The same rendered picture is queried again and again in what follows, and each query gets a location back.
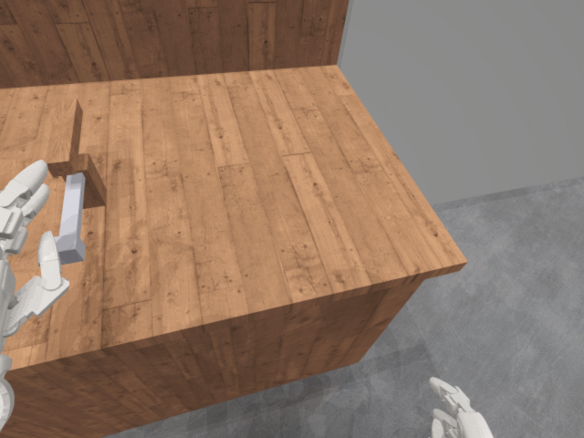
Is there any left robot hand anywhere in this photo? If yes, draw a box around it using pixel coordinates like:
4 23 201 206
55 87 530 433
0 160 69 353

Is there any tap lever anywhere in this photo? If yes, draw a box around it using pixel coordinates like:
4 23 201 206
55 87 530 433
54 172 86 265

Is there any right robot hand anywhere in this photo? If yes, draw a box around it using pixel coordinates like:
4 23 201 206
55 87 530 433
429 377 494 438

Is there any counter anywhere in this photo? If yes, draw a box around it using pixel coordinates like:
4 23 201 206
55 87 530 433
0 0 468 438

